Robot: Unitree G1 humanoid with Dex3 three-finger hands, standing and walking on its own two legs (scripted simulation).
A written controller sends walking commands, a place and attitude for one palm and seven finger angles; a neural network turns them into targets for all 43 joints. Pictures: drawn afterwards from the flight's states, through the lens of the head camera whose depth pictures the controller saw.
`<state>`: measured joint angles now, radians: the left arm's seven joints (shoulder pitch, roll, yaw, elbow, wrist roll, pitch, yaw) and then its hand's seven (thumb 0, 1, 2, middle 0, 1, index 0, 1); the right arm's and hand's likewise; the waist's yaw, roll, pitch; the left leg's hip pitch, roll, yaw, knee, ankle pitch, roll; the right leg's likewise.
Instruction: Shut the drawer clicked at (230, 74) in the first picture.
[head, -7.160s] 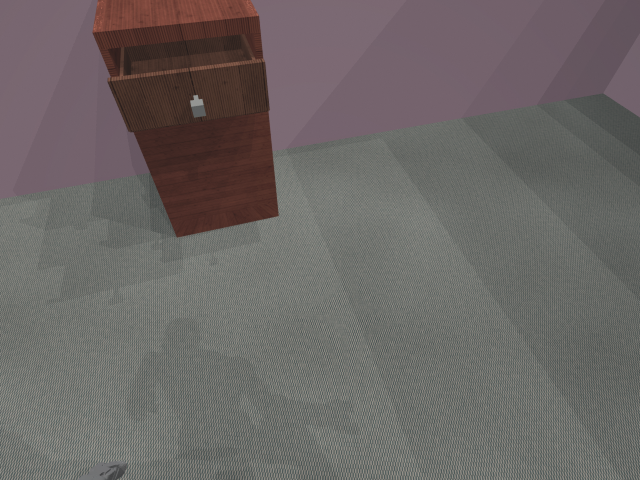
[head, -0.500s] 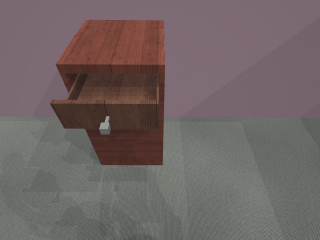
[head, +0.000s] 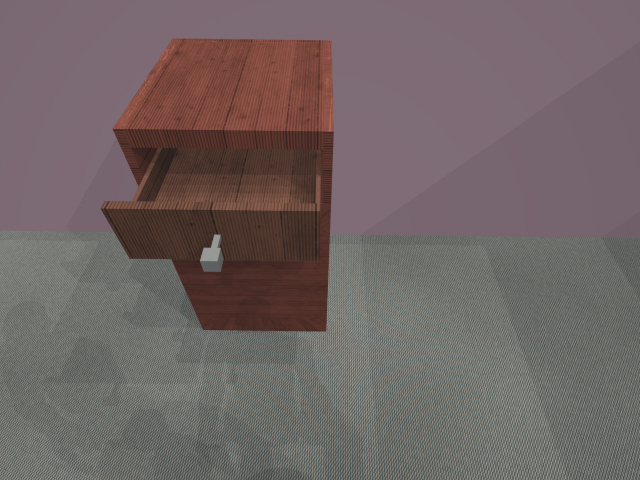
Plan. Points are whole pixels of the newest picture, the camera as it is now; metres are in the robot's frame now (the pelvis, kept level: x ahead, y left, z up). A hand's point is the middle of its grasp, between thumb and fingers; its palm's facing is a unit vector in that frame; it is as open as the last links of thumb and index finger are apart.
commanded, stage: look again from close up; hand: left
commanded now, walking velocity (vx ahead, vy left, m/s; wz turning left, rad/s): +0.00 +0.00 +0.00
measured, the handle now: (214, 252) +0.50 +0.23 -0.07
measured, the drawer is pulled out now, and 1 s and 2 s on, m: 0.18 0.18 0.18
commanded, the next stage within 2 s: shuffle to correct the standing spot in 0.08 s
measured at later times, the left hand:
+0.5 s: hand out of the picture +0.01 +0.17 -0.18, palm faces +0.06 -0.99 -0.15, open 7.4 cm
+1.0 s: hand out of the picture +0.13 +0.19 -0.18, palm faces +0.06 -0.97 -0.22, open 7.3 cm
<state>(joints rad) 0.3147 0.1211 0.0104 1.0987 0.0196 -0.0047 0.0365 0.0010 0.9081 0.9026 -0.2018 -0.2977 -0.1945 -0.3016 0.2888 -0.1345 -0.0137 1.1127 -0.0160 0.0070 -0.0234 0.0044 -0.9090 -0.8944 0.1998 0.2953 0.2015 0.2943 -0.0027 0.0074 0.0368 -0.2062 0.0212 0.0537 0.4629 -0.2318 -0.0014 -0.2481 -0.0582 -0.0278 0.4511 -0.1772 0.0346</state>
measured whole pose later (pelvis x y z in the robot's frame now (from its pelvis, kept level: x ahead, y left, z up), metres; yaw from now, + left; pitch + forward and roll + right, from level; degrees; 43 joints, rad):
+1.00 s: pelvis +0.12 +0.01 +0.00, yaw +1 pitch +0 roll +0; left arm 0.23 0.15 0.04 1.05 0.02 0.04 0.05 0.01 0.93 0.90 -0.20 -0.30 -0.20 -0.30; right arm 0.17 -0.17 -0.03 1.03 -0.02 0.00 -0.05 0.01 -0.92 -0.89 0.20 0.30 0.20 0.29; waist 0.01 0.00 0.11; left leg -0.18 0.01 0.12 0.49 -0.30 0.04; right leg -0.34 -0.05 -0.03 0.88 -0.49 0.03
